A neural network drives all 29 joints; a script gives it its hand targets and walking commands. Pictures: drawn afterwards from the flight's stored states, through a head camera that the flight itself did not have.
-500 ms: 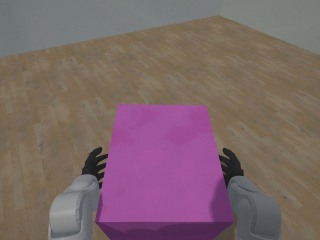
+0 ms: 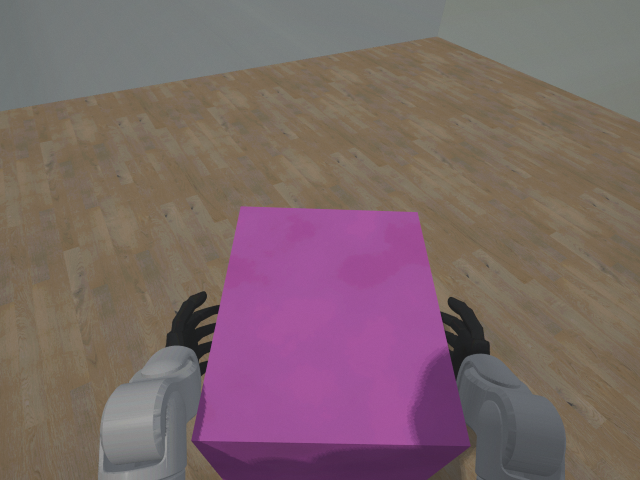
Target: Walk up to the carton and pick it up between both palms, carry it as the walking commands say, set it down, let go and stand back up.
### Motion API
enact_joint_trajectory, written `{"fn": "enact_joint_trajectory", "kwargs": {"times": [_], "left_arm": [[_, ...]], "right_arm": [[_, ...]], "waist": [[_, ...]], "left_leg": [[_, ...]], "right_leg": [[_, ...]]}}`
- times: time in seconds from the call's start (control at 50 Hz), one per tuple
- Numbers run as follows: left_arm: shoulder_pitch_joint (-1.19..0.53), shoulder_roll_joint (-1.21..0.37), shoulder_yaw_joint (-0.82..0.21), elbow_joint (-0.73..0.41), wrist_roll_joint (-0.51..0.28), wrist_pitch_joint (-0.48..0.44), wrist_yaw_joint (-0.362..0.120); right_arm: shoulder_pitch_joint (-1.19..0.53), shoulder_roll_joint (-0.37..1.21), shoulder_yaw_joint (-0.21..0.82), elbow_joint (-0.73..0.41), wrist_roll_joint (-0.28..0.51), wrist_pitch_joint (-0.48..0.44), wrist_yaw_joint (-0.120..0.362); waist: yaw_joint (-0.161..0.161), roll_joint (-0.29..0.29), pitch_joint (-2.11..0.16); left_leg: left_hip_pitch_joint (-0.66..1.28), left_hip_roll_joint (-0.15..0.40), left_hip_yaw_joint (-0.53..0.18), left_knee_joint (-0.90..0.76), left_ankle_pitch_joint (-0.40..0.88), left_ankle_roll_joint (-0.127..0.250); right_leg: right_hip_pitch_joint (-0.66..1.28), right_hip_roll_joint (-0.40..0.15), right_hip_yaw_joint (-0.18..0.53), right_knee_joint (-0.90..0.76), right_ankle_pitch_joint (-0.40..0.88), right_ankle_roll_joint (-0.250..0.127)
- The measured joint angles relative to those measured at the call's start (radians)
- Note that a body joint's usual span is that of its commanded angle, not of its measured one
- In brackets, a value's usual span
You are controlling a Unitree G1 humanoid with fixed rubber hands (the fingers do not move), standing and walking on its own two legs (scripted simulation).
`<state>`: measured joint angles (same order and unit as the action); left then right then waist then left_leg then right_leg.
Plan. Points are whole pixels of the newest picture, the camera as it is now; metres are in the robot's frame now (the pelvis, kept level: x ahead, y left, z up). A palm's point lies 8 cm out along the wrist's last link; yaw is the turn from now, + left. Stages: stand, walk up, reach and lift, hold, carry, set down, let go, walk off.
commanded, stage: carry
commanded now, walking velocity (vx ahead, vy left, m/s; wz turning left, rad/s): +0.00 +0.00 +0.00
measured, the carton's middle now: (324, 353) +0.28 +0.00 +0.02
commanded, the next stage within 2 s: hold in 0.74 s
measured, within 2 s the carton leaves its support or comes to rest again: neither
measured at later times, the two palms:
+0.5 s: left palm (186, 344) +0.25 +0.16 +0.08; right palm (462, 354) +0.25 -0.15 +0.08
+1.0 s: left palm (201, 371) +0.25 +0.16 +0.01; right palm (450, 390) +0.24 -0.16 +0.01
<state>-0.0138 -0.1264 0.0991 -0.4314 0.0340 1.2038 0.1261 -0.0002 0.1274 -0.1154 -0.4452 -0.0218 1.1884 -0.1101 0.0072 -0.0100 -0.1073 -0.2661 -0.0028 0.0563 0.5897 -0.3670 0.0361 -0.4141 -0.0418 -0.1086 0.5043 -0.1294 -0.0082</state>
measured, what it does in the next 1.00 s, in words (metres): stands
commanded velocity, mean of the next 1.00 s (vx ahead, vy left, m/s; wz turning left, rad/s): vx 0.00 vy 0.00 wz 0.00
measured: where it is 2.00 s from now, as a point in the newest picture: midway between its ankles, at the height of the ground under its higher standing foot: outside the picture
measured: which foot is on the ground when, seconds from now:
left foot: down 0.00-1.00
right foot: down 0.00-1.00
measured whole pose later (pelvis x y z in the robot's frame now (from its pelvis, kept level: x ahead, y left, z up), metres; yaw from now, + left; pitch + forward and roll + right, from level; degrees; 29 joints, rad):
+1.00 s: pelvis +0.01 +0.01 +0.01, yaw +2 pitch -1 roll -2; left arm 0.03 -0.01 -0.04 -0.01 0.05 0.71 0.11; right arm 0.07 0.05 -0.04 -0.10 -0.08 0.73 -0.07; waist -0.07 0.05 0.09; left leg -0.11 -0.02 0.02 0.44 -0.31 0.05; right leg -0.24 -0.03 -0.05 0.37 -0.08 0.02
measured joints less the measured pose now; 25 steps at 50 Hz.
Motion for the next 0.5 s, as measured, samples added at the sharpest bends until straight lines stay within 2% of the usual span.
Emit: {"fn": "enact_joint_trajectory", "kwargs": {"times": [0.2, 0.5], "left_arm": [[-0.015, 0.000, 0.001, -0.004, 0.000, 0.004, 0.001], [-0.012, 0.000, 0.001, -0.009, 0.001, 0.000, 0.001]], "right_arm": [[-0.002, 0.000, -0.003, -0.005, 0.002, -0.006, 0.001], [-0.005, 0.000, -0.002, -0.004, 0.002, -0.009, 0.003]], "waist": [[-0.005, 0.014, 0.020], [-0.003, 0.007, 0.023]], "left_leg": [[0.010, -0.004, 0.000, 0.003, -0.011, 0.006], [0.019, 0.004, 0.003, 0.004, -0.023, 0.004]], "right_leg": [[0.007, -0.005, 0.001, 0.011, -0.014, 0.007], [0.012, 0.004, 0.003, 0.013, -0.026, 0.005]]}}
